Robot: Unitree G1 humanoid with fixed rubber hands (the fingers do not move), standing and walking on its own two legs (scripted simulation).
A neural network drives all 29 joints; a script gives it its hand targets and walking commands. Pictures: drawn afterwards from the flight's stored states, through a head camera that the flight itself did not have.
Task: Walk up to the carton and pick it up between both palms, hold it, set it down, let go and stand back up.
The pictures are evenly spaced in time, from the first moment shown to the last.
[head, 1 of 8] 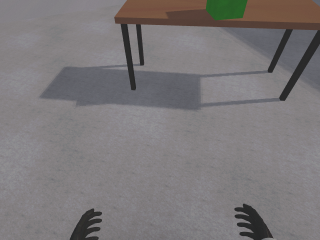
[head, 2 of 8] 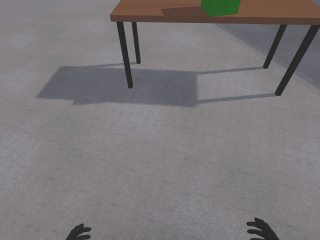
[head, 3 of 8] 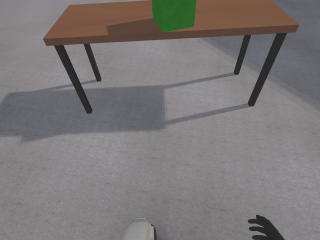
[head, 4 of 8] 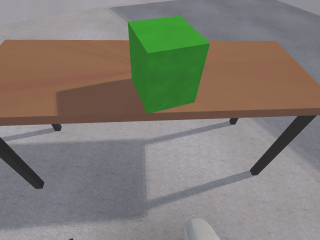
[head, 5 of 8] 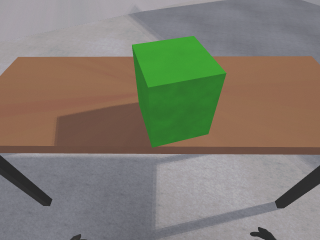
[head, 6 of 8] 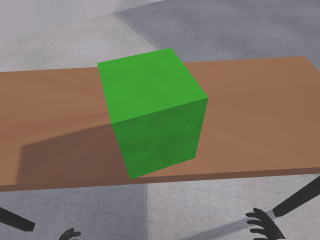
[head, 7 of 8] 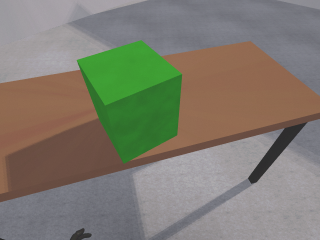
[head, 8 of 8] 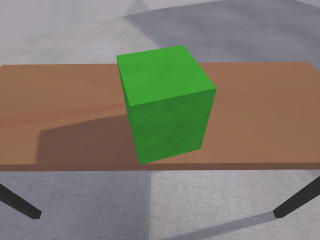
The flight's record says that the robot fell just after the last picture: no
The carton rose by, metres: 0.00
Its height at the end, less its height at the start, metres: +0.00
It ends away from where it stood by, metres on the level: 0.00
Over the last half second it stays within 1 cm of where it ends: yes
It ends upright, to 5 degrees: yes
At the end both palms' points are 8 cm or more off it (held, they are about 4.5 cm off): yes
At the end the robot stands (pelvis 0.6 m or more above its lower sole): yes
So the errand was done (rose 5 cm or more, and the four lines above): no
